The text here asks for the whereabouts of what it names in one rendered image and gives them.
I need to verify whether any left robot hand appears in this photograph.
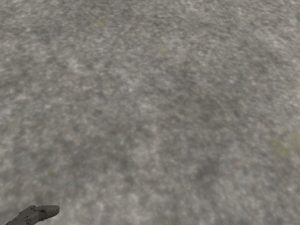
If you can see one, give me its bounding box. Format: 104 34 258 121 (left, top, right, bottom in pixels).
6 205 60 225

